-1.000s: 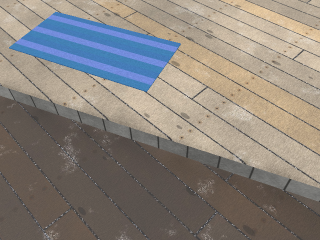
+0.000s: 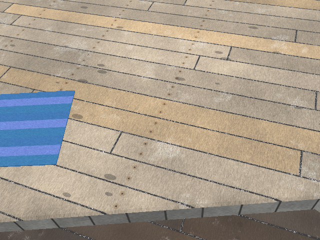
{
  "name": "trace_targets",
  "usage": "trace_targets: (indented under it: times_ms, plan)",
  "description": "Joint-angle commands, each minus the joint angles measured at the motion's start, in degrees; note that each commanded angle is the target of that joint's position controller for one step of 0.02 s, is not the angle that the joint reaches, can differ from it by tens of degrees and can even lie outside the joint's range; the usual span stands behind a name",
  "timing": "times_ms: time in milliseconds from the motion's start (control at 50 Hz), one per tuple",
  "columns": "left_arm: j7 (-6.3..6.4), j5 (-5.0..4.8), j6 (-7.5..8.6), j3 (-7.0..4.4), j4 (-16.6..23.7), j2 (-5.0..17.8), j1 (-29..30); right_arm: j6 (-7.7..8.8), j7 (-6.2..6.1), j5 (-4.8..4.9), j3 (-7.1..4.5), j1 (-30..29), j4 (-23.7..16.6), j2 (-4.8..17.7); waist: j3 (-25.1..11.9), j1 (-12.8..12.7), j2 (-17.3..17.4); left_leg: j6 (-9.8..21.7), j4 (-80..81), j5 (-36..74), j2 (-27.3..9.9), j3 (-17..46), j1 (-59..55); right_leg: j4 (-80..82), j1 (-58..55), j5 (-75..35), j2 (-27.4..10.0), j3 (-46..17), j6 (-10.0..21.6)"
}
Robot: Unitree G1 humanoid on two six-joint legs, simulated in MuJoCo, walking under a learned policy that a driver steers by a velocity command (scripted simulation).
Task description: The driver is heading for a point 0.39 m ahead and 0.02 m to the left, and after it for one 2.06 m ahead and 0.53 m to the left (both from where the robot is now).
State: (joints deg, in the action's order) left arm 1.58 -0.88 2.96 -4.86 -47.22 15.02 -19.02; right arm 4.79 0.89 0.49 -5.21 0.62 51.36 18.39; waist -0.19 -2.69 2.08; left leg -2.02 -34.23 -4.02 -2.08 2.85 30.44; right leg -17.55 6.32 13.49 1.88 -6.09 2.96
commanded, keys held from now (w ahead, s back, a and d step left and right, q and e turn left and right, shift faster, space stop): w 0.30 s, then q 0.70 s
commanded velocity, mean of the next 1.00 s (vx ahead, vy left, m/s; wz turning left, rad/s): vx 0.24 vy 0.00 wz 0.19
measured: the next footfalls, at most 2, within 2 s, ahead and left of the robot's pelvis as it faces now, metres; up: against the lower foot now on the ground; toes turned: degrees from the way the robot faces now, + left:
left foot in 0.16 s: +0.20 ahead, +0.15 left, +0.00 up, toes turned -2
right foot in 0.58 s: +0.44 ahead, -0.07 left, +0.00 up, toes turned +4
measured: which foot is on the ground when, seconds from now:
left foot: up 0.00-0.14, down 0.16-0.58, up 0.60-0.96, down 0.98-1.00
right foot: down 0.00-0.18, up 0.20-0.56, down 0.58-0.98, up 1.00-1.00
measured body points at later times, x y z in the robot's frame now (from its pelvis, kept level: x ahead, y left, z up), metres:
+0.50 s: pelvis +0.23 +0.04 -0.01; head +0.28 +0.05 +0.44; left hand +0.45 +0.28 -0.10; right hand +0.23 -0.23 -0.14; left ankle +0.16 +0.15 -0.75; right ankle +0.38 -0.10 -0.71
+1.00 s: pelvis +0.32 +0.06 -0.03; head +0.33 +0.09 +0.42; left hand +0.38 +0.37 -0.15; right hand +0.54 -0.16 -0.12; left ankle +0.29 +0.16 -0.76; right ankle +0.40 -0.08 -0.75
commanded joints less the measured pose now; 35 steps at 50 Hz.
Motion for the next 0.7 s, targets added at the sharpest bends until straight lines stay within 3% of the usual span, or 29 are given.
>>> trace_targets:
  times_ms: [20,80,120,140,160,180,200,220,240,280,300,360,420,460,500,540,560,580,600,620,640,660,680,700]
  plan:
    - [-0.22,-0.07,0.88,-2.56,1.9,10.5,-1.3,1.56,0.57,0.38,0.60,-8.9,-5.1,2.6,2.2,-2.2,-9.4,0.0,4.1,0.9,0.5,-1.7,0.8,6.3,-0.1,0.1,-13.2,-10.2,8.7]
    - [-0.55,-0.03,0.71,-2.43,1.2,10.7,-1.6,2.45,0.98,0.59,0.54,-7.9,-5.4,4.5,2.5,-1.7,-10.1,1.8,6.7,-2.2,0.6,-2.4,-1.8,3.9,-2.2,-3.3,-14.6,-12.0,8.3]
    - [-0.54,-0.22,0.37,-2.12,1.1,10.1,-0.7,2.96,0.99,0.38,0.11,-2.8,-3.9,5.5,1.3,1.2,-10.8,3.5,9.8,-1.9,1.5,-4.0,-8.6,0.2,-2.2,-9.2,-13.9,-11.6,7.2]
    - [-0.51,0.05,0.36,-1.62,1.4,8.9,-0.2,3.09,0.68,0.06,-0.69,2.8,-2.1,6.9,-1.7,3.7,-10.3,5.0,10.3,-1.8,1.7,-3.8,-16.7,-5.1,-0.6,-16.2,-11.6,-9.9,5.9]
    - [-0.53,0.55,0.52,-0.64,2.3,6.5,1.2,3.28,0.30,-0.61,-1.52,11.4,-0.5,9.5,-7.7,7.7,-6.6,8.3,9.8,-2.4,-4.5,3.0,-29.0,-17.9,5.2,-17.3,-8.0,-6.1,3.8]
    - [-0.45,0.10,1.54,0.18,4.4,3.8,-1.4,2.70,0.18,-1.17,-3.17,19.3,1.1,15.4,-13.3,7.9,9.2,16.2,13.9,-11.0,-15.7,24.0,-46.2,-37.4,24.3,-3.9,0.1,1.0,-1.1]
    - [-0.19,-0.52,2.37,-0.05,4.6,5.9,-0.4,2.53,0.73,-0.06,-2.35,21.0,2.3,11.7,-12.8,8.9,13.5,19.0,20.0,-20.7,-19.7,37.2,-48.7,-48.1,34.8,19.2,1.7,-2.1,-1.7]
    - [-0.50,-1.53,2.90,-0.76,4.4,9.0,1.0,2.52,0.80,0.45,-1.05,17.4,1.6,8.0,-6.3,7.9,8.5,17.3,20.2,-24.7,-18.7,31.9,-44.1,-53.4,39.7,16.2,-1.7,-4.3,-0.6]
    - [-0.68,-1.38,3.03,-0.60,4.4,9.0,3.1,2.23,0.67,-0.04,-0.40,13.8,0.2,5.8,-3.1,6.7,5.2,15.2,20.8,-22.0,-16.2,24.9,-38.7,-53.2,39.3,11.5,-4.6,-1.9,0.1]
    - [-0.75,0.14,2.86,-0.76,5.3,7.9,6.1,2.10,0.53,-0.72,0.77,10.1,-0.8,3.2,0.9,4.7,2.8,14.0,23.8,-11.9,-13.0,17.3,-29.7,-47.3,36.3,4.8,-8.4,0.2,0.1]
    - [-0.91,0.30,2.56,-0.56,5.5,6.7,5.8,2.03,0.45,-0.89,0.90,9.9,-0.7,3.4,1.1,4.0,3.5,14.0,24.9,-7.7,-12.1,14.8,-27.0,-45.6,33.9,3.2,-9.0,0.8,-0.4]
    - [-0.58,1.61,2.25,0.10,7.1,4.2,7.8,1.70,-0.27,-0.36,0.73,10.6,0.1,5.6,1.5,2.6,2.1,15.0,23.6,23.4,-10.1,7.2,-23.1,-36.8,30.6,1.0,-7.7,4.2,-3.7]
    - [-0.84,1.45,2.39,1.17,8.3,2.0,12.6,0.73,-1.17,0.14,0.29,11.9,0.4,7.1,-0.6,3.7,3.0,12.3,20.9,32.4,-5.4,0.9,-19.9,-22.5,21.8,-9.4,-3.5,7.0,-4.7]
    - [-0.88,0.94,2.08,0.86,9.0,3.3,15.3,-0.02,-1.54,0.64,-0.07,14.1,0.6,8.1,-1.9,4.7,3.7,11.4,18.8,31.0,-5.3,2.0,-21.4,-17.0,19.2,-14.1,-1.1,6.6,-5.0]
    - [-0.72,0.88,1.45,0.70,8.2,4.3,13.5,-1.18,-1.97,1.09,-0.04,14.7,0.5,7.4,-2.9,3.8,5.1,10.6,15.0,28.2,-6.6,4.8,-22.9,-15.3,16.5,-13.1,-0.7,4.5,-4.7]
    - [-0.54,1.48,1.37,-0.37,7.3,6.9,10.1,-1.66,-2.37,1.66,-0.04,11.5,-1.0,7.1,-3.5,0.6,4.2,8.3,8.9,24.2,-6.2,7.6,-22.8,-8.7,10.6,-15.0,-0.3,3.8,-3.0]
    - [-0.24,2.32,1.50,-1.00,6.0,8.6,5.6,-1.73,-2.31,1.46,0.30,10.4,-1.9,5.9,-6.0,-1.6,2.6,6.3,2.1,22.9,-3.9,7.2,-20.2,-5.1,2.4,-22.0,-1.7,3.8,-1.1]
    - [0.51,3.67,1.46,-1.88,5.3,12.6,-1.3,-1.41,-2.04,0.01,1.49,10.1,-4.2,2.3,-12.9,-3.7,-4.2,3.0,-13.3,5.7,0.4,4.5,-10.4,-8.3,-12.8,-44.6,-12.8,-4.9,3.2]
    - [0.82,4.34,0.30,-1.49,6.6,13.9,-0.1,-0.98,-1.53,-0.55,2.79,21.5,-3.1,-2.8,-20.9,1.8,-17.5,0.4,-31.0,-40.3,7.4,3.0,2.0,-12.5,-24.0,-68.2,-29.8,-20.2,13.0]
    - [0.29,3.28,-0.78,-1.12,7.9,11.3,1.1,-1.85,-1.29,1.11,1.55,24.6,-1.8,3.7,-24.5,1.2,-13.2,-0.4,-39.6,-39.0,4.6,5.5,2.1,-9.4,-19.7,-51.9,-30.4,-23.8,15.5]
    - [0.17,2.18,-1.55,-0.34,8.9,8.2,5.2,-3.41,-1.55,1.90,0.59,20.4,-2.5,6.0,-17.1,1.5,-9.6,-1.6,-45.0,-35.7,2.3,2.4,6.6,-7.0,-13.8,-34.5,-26.8,-18.5,14.1]
    - [0.23,1.79,-2.12,0.50,9.1,5.8,9.5,-4.99,-2.30,1.64,0.43,16.9,-3.6,5.4,-10.1,2.1,-8.1,-2.8,-45.1,-32.6,0.5,0.2,8.8,-4.1,-5.8,-22.6,-22.8,-13.2,11.9]
    - [0.28,2.30,-2.50,0.96,9.5,4.9,12.8,-6.64,-3.12,1.29,0.08,16.0,-4.1,5.2,-5.7,3.1,-8.6,-4.0,-45.3,-30.0,-0.6,0.2,7.2,-1.5,2.3,-14.7,-20.4,-9.6,10.5]
    - [0.34,2.92,-2.69,0.83,9.3,5.6,14.9,-7.88,-3.48,0.94,0.06,16.6,-4.7,4.3,-3.1,4.3,-10.1,-4.8,-46.3,-27.4,-0.3,-0.9,3.2,0.6,10.0,-12.1,-18.3,-5.5,10.2]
